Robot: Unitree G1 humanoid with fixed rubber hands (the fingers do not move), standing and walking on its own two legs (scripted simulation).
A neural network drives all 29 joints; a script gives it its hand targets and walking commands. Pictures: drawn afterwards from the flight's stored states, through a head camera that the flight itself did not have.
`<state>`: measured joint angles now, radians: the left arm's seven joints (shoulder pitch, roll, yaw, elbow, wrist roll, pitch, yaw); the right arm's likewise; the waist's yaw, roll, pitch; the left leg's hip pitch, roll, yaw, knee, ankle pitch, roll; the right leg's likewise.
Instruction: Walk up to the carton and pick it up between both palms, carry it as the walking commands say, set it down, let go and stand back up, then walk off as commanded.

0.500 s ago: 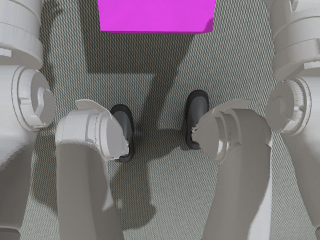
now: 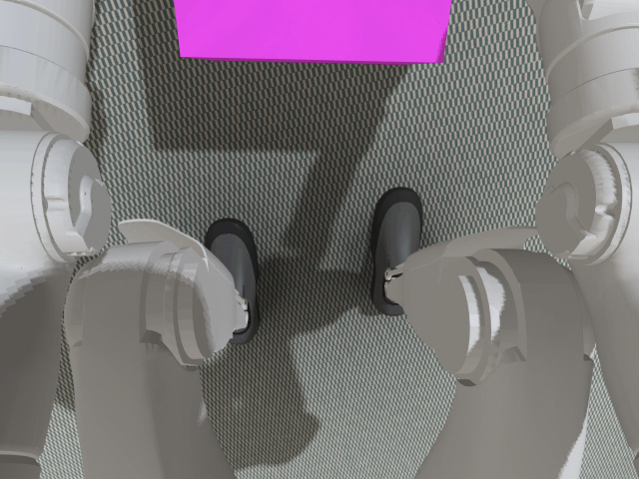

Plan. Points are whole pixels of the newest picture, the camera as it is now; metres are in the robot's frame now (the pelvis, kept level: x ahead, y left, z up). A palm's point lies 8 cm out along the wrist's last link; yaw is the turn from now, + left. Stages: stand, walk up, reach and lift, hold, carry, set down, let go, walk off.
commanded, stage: reach and lift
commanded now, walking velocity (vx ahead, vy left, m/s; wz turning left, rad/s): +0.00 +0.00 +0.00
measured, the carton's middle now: out of the picture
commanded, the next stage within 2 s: none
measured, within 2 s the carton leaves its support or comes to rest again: leaves its support in 1.58 s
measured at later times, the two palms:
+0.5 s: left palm out of the picture +0.57 +0.18 -0.20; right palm out of the picture +0.56 -0.18 -0.20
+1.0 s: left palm out of the picture +0.57 +0.16 -0.20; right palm out of the picture +0.57 -0.16 -0.20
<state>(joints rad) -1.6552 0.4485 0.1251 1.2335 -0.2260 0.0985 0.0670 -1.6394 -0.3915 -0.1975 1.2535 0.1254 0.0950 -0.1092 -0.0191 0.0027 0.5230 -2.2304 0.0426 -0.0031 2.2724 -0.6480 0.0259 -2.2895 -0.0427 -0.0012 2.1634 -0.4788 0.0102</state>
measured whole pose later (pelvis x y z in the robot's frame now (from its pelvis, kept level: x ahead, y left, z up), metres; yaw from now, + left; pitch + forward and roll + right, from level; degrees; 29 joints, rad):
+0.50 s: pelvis +0.00 +0.00 +0.00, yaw +0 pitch +35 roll -2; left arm -1.65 0.45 0.07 1.23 -0.25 0.08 0.06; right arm -1.64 -0.39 -0.18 1.25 0.15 0.08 -0.08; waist -0.02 0.00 0.52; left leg -2.23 0.04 0.00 2.28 -0.65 0.03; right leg -2.29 -0.04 0.00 2.17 -0.49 0.01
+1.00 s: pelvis +0.00 +0.00 +0.00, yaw +0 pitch +35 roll -2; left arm -1.67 0.41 0.05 1.23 -0.18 0.09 0.03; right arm -1.66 -0.36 -0.17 1.25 0.16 0.09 -0.06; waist -0.02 0.00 0.52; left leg -2.23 0.04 -0.01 2.28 -0.66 0.03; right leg -2.29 -0.04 0.00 2.18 -0.49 0.01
